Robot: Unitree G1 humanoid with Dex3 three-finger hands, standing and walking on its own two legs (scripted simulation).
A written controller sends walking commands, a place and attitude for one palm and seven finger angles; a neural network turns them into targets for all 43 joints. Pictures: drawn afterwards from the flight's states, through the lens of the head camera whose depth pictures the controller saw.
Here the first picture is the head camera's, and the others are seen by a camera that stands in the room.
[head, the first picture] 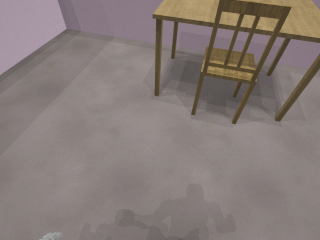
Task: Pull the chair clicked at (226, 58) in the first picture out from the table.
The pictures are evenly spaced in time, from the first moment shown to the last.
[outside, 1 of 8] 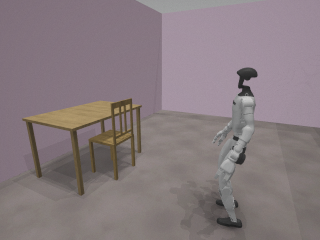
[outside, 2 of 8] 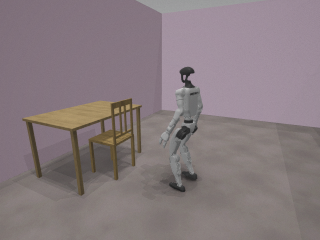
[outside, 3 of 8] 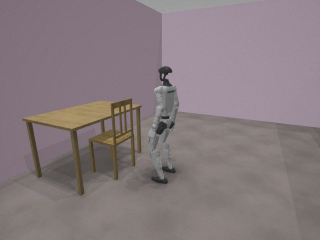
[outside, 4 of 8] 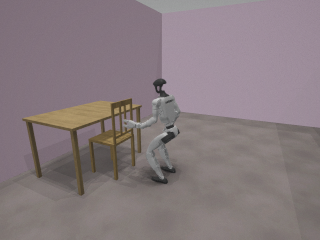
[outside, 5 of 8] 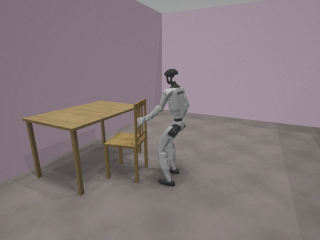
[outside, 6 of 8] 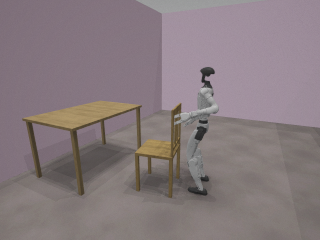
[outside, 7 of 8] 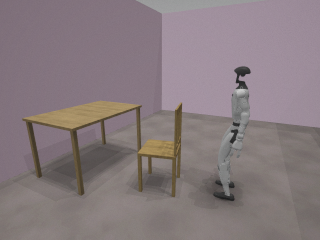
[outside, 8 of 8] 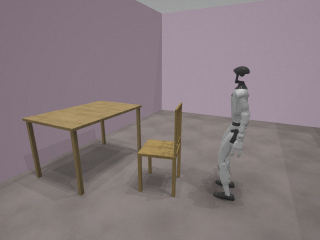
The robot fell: no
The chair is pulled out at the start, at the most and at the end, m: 0.00 0.69 0.69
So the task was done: yes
